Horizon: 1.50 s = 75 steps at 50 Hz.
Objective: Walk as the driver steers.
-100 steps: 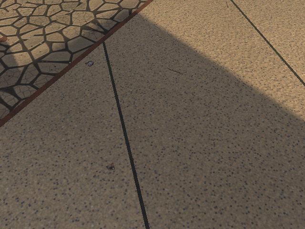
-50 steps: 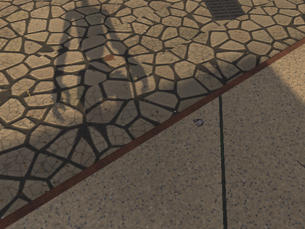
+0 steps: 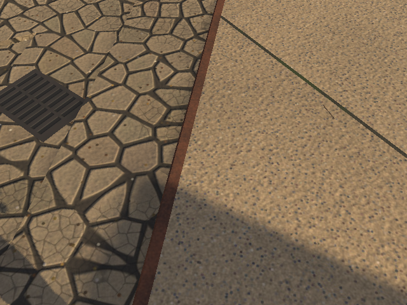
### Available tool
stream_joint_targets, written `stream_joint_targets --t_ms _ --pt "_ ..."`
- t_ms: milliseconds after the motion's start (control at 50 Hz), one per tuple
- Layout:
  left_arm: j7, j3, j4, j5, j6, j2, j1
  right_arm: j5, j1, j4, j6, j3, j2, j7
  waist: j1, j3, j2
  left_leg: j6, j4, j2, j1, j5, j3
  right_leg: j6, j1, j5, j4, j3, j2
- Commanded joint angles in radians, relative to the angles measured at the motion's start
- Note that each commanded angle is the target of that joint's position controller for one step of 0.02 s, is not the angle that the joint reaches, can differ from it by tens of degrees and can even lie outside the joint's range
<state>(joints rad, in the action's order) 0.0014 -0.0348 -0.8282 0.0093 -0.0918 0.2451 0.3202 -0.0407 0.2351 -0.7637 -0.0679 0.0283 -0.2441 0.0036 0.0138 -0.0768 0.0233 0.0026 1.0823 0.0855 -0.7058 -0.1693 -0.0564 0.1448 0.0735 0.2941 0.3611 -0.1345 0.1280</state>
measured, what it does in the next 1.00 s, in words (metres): walks ahead, turning left: left foot, then right foot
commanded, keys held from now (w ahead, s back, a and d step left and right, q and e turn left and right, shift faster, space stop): q+shift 1.00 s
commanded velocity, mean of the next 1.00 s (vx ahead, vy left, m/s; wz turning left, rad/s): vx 0.11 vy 0.00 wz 0.85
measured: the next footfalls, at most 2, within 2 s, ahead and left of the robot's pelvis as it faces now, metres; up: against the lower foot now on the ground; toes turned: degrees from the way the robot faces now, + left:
left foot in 0.16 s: +0.32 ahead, +0.09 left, +0.00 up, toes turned +5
right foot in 0.62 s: +0.43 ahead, -0.07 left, +0.00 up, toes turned +42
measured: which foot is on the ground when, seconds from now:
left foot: up 0.00-0.14, down 0.16-0.62, up 0.64-1.00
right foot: down 0.00-0.16, up 0.18-0.60, down 0.62-1.00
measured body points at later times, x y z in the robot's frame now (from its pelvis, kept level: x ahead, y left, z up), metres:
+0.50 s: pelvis +0.23 +0.01 +0.00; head +0.27 +0.04 +0.44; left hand +0.33 +0.32 -0.09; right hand +0.49 -0.21 -0.08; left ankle +0.28 +0.08 -0.74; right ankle +0.39 -0.13 -0.69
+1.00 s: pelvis +0.29 -0.02 +0.00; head +0.32 +0.02 +0.45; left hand +0.16 +0.27 -0.10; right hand +0.61 -0.05 -0.08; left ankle +0.19 +0.08 -0.69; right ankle +0.40 -0.09 -0.74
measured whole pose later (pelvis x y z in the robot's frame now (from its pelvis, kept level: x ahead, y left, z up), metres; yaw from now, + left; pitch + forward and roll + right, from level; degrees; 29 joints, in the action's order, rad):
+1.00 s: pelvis +0.29 -0.02 +0.00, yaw +53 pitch +2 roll -1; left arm -0.03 -0.07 -0.70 0.01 0.02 0.27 0.12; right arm -0.03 0.18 -0.55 0.08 0.07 -0.30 -0.01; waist 0.02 -0.07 0.03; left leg -0.08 0.91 0.10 -0.52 -0.33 0.01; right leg 0.00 0.26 0.21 0.44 -0.18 -0.08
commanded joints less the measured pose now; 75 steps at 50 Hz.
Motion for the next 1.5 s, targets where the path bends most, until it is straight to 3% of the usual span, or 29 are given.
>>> stream_joint_targets --t_ms 20,60,120,140,160,180,200,220,240,260,320,380,580,620,640,660,680,720,840,960,1060,1080,1100,1120,1140,1180,1200,1240,1500 --pt "-0.043 -0.023 0.107 -0.004 -0.028 0.114 -0.169 0.01 0.009 0.041 -0.035 0.023 -0.051 -0.013 -0.036 0.043 -0.049 -0.004 -0.303 -0.064 0.199 0.317 0.132 -0.095 0.165 -0.818 -0.085 -0.046 -0.169" --pt "-0.078 -0.024 0.091 -0.008 -0.012 0.143 -0.083 0.023 -0.013 0.056 -0.036 0.022 -0.031 -0.042 0.006 0.101 -0.076 -0.018 -0.445 -0.139 0.266 0.469 0.221 -0.124 0.079 -0.932 0.029 -0.078 -0.176" --pt "-0.098 -0.037 0.134 -0.019 0.017 0.176 -0.162 0.023 0.198 0.048 -0.006 0.069 -0.131 -0.064 -0.109 0.204 -0.186 0.037 -0.441 -0.194 0.491 0.303 0.219 -0.154 0.077 -1.116 0.291 -0.056 -0.246" --pt "-0.088 -0.038 0.166 -0.026 0.019 0.17 -0.249 0.025 0.379 0.013 0.008 0.098 -0.196 -0.055 -0.22 0.246 -0.143 0.089 -0.488 -0.174 0.662 0.322 0.158 -0.165 0.163 -1.008 0.531 -0.042 -0.239" --pt "-0.056 -0.023 0.182 -0.028 0.016 0.111 -0.319 0.024 0.471 -0.026 0.017 0.096 -0.196 -0.036 -0.28 0.18 0.094 0.147 -0.641 -0.103 0.746 0.526 0.064 -0.194 0.304 -0.213 0.938 -0.047 -0.1" --pt "-0.016 0.006 0.214 0.006 0.014 -0.03 -0.169 0.084 0.325 0.025 0.0 0.074 -0.204 -0.027 -0.074 0.148 0.354 0.279 -0.49 0.028 0.826 1.03 -0.296 -0.227 0.625 0.427 1.311 0.098 0.05" --pt "0.007 0.011 0.209 -0.001 0.003 0.029 0.038 0.122 0.184 0.126 -0.014 0.076 -0.26 -0.025 0.001 0.431 0.241 0.444 -0.638 0.226 0.894 0.861 -0.67 -0.217 0.629 0.36 1.402 0.323 0.038" --pt "0.015 -0.01 0.219 -0.016 0.006 0.153 -0.017 0.096 0.057 0.206 -0.003 0.091 -0.266 -0.025 0.003 0.387 0.051 0.442 -0.746 0.218 0.778 0.407 -0.703 -0.17 0.625 0.256 1.308 0.343 -0.004" --pt "0.008 -0.024 0.233 -0.01 0.019 0.176 -0.107 0.046 -0.007 0.222 0.009 0.083 -0.225 -0.022 0.03 0.228 -0.116 0.384 -0.807 0.156 0.608 0.077 -0.642 -0.161 0.652 0.186 1.192 0.315 -0.046" --pt "-0.004 -0.022 0.243 0.003 0.038 0.161 -0.145 0.024 -0.028 0.231 0.014 0.072 -0.198 -0.018 0.044 0.182 -0.163 0.348 -0.84 0.124 0.492 -0.057 -0.62 -0.161 0.624 0.15 1.103 0.31 -0.073" --pt "-0.023 -0.021 0.247 0.011 0.068 0.119 -0.184 0.029 -0.042 0.24 0.037 0.076 -0.185 0.004 0.037 0.126 -0.071 0.264 -0.81 -0.032 0.332 0.093 -0.418 -0.19 0.511 0.09 0.786 0.28 -0.086" --pt "-0.041 -0.011 0.246 0.0 0.069 0.07 -0.23 0.023 0.016 0.227 0.071 0.091 -0.209 0.039 0.0 0.237 0.008 0.23 -0.732 -0.05 0.44 0.292 -0.388 -0.231 0.489 0.016 0.6 0.282 -0.053" --pt "-0.018 -0.055 0.202 -0.021 0.026 0.138 -0.267 0.016 -0.07 0.302 0.126 0.106 -0.199 0.041 -0.033 0.203 0.177 0.133 -0.646 -0.089 0.501 0.057 -0.56 -0.181 0.292 -0.098 0.109 0.316 -0.046" --pt "-0.018 -0.074 0.186 -0.009 0.03 0.188 -0.227 0.011 -0.032 0.305 0.13 0.085 -0.137 0.033 -0.044 0.251 0.014 0.073 -0.432 -0.194 0.343 -0.339 -0.454 -0.093 0.031 -0.252 -0.033 0.423 -0.254" --pt "-0.022 -0.084 0.203 0.021 0.049 0.249 -0.242 0.009 -0.009 0.327 0.125 0.08 -0.127 0.026 -0.078 0.232 -0.245 0.022 -0.221 -0.319 0.148 -0.502 -0.229 0.048 -0.03 -0.408 -0.043 0.63 -0.443" --pt "-0.024 -0.085 0.212 0.04 0.048 0.209 -0.23 0.023 -0.01 0.329 0.108 0.104 -0.226 0.01 -0.068 0.228 -0.289 -0.029 0.0 -0.232 0.064 -0.448 -0.189 0.131 0.017 -0.382 -0.068 0.738 -0.537" --pt "-0.032 -0.072 0.235 0.026 0.052 0.158 -0.273 0.018 -0.003 0.298 0.107 0.118 -0.274 0.003 -0.066 0.195 -0.212 -0.053 0.086 -0.18 0.051 -0.365 -0.155 0.111 0.043 -0.313 -0.053 0.624 -0.486" --pt "-0.052 -0.058 0.252 0.0 0.071 0.128 -0.304 0.02 0.023 0.258 0.126 0.11 -0.242 0.009 -0.057 0.14 -0.112 -0.074 0.209 -0.146 0.029 -0.241 -0.102 0.04 0.089 -0.219 -0.035 0.441 -0.369" --pt "-0.064 -0.067 0.215 0.019 0.097 0.178 -0.192 0.008 -0.087 0.312 0.123 0.071 -0.16 0.005 0.03 0.136 -0.164 -0.118 0.087 -0.025 -0.038 -0.168 0.028 0.085 -0.02 -0.355 -0.062 0.257 -0.38" --pt "-0.039 -0.092 0.195 0.006 0.097 0.224 -0.226 0.017 -0.088 0.305 0.128 0.067 -0.137 -0.008 0.018 0.167 -0.189 -0.082 -0.163 0.006 0.156 -0.158 0.092 0.064 0.025 -0.359 -0.049 0.113 -0.432" --pt "-0.015 -0.104 0.168 -0.037 0.083 0.223 -0.233 0.011 -0.036 0.279 0.153 0.094 -0.148 -0.025 -0.034 0.179 -0.179 0.013 -0.497 -0.04 0.37 -0.096 0.156 -0.032 0.039 -0.319 0.084 0.025 -0.468" --pt "-0.011 -0.099 0.148 -0.04 0.084 0.19 -0.194 0.013 0.025 0.253 0.153 0.11 -0.17 -0.016 -0.053 0.185 -0.126 0.052 -0.595 -0.071 0.498 -0.016 0.135 -0.088 0.115 -0.25 0.194 -0.022 -0.428" --pt "-0.005 -0.089 0.15 -0.018 0.086 0.144 -0.167 0.012 0.106 0.24 0.146 0.148 -0.283 0.001 -0.068 0.171 0.11 0.132 -0.691 0.062 0.695 0.316 -0.113 -0.175 0.361 0.018 0.474 -0.1 -0.324" --pt "-0.007 -0.067 0.244 0.022 0.079 0.1 -0.225 0.035 0.078 0.272 0.126 0.161 -0.41 0.006 -0.021 0.201 0.383 0.331 -0.673 0.275 0.812 0.535 -0.518 -0.243 0.721 0.393 0.741 -0.017 -0.171" --pt "-0.017 -0.081 0.256 0.019 0.07 0.156 -0.328 0.064 0.081 0.282 0.094 0.151 -0.345 -0.009 -0.112 0.281 0.227 0.377 -0.723 0.287 0.771 0.421 -0.521 -0.225 0.752 0.362 0.872 0.17 -0.158" --pt "-0.036 -0.089 0.235 -0.007 0.07 0.172 -0.318 0.04 -0.008 0.269 0.07 0.122 -0.274 -0.001 -0.041 0.195 0.11 0.263 -0.727 0.188 0.684 0.278 -0.361 -0.18 0.747 0.168 0.852 0.211 -0.183" --pt "-0.044 -0.092 0.215 0.002 0.077 0.185 -0.28 0.021 -0.063 0.278 0.077 0.103 -0.229 0.009 -0.016 0.189 0.105 0.229 -0.711 0.165 0.637 0.304 -0.303 -0.185 0.71 0.109 0.819 0.212 -0.195" --pt "-0.037 -0.09 0.188 0.007 0.083 0.176 -0.226 0.034 -0.104 0.286 0.084 0.083 -0.2 0.024 0.011 0.219 0.116 0.214 -0.697 0.115 0.555 0.405 -0.229 -0.203 0.592 0.026 0.826 0.183 -0.169" --pt "-0.004 -0.049 0.198 -0.014 0.079 0.117 -0.212 0.04 -0.106 0.218 0.092 0.049 -0.176 0.014 -0.023 0.161 0.13 0.221 -0.617 0.087 0.468 0.295 -0.32 -0.183 0.287 0.019 0.269 0.158 -0.141"
Velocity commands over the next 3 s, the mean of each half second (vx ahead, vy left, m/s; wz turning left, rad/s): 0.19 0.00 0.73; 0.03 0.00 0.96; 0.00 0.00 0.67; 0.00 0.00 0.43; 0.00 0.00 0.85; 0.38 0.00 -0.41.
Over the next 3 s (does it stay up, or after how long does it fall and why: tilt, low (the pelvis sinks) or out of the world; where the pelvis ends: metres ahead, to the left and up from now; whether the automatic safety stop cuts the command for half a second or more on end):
stays up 0.27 0.19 0.00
